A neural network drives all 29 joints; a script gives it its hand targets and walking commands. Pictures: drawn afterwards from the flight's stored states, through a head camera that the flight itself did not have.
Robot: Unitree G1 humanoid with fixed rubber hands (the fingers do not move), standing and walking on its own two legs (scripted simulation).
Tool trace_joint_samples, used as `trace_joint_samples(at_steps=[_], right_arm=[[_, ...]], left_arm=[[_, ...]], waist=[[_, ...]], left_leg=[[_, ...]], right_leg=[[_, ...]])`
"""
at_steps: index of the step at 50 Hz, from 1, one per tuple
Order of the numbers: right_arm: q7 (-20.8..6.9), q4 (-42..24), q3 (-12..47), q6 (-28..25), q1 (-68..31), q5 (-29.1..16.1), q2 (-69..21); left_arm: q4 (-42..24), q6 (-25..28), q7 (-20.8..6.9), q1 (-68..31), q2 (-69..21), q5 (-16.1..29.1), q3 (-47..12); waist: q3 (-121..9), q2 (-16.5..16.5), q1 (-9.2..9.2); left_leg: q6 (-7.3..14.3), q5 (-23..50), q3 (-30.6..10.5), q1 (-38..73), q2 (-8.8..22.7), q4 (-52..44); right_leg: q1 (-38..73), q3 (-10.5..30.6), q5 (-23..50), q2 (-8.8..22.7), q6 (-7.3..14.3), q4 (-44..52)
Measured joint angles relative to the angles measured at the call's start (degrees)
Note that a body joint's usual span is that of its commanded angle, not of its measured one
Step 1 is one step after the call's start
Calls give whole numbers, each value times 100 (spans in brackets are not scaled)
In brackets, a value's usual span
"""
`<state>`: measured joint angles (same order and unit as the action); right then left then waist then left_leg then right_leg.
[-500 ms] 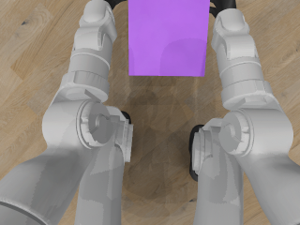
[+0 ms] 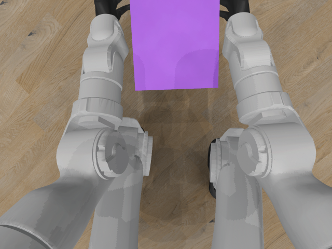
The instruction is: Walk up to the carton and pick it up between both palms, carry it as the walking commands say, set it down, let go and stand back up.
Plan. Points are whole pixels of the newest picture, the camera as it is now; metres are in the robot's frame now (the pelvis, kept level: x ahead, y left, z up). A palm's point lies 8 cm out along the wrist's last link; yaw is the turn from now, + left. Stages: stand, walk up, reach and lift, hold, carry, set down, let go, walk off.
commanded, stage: reach and lift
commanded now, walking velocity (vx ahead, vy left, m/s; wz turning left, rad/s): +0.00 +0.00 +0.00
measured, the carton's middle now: (170, 22) +0.54 +0.05 -0.22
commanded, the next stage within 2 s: none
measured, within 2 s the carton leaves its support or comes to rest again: neither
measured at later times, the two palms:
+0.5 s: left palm (96, 5) +0.51 +0.16 -0.07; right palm (246, 3) +0.53 -0.07 -0.08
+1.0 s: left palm out of the picture +0.50 +0.16 +0.01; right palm out of the picture +0.52 -0.08 -0.01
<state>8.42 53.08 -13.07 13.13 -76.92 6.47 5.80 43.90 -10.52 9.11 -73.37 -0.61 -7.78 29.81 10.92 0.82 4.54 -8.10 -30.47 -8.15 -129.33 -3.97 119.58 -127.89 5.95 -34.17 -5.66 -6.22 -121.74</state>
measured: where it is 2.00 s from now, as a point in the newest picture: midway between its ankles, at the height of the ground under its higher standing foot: (174, 171)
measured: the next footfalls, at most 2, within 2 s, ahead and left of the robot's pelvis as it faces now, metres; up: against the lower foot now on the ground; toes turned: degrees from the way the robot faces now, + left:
none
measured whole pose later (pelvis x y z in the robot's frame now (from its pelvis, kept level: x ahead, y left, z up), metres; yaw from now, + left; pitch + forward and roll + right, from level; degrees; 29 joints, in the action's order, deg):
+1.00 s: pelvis +0.00 +0.00 +0.08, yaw +1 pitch +42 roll +0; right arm 6.1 44.4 -21.3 19.6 -68.1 14.7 -1.0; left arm 36.9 -17.0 7.9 -66.5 -6.6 -15.2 33.7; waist -0.6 0.6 3.8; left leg -6.9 -27.0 -8.0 -118.1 -3.4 103.3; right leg -116.5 5.3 -30.7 -4.0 -4.9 -105.4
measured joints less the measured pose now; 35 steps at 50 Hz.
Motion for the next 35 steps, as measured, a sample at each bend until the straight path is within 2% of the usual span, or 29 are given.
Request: trace_joint_samples(at_steps=[5,17,35], right_arm=[[-24,-53,-82,122,-57,37,-32],[-153,-228,-494,290,90,490,-244],[-161,-743,-534,504,595,486,-460]], left_arm=[[-158,-118,140,21,-95,-118,46],[-344,-368,8,84,-258,-536,276],[-744,-538,-3,530,-445,-468,185]], waist=[[-93,-37,-54],[-496,-49,-72],[-859,-18,-61]], left_leg=[[27,74,-11,66,-8,-137],[91,225,-2,172,-23,-612],[95,200,-19,575,24,-1005]], right_leg=[[97,-18,69,22,-12,167],[242,-42,190,109,21,656],[627,-80,191,130,73,1054]])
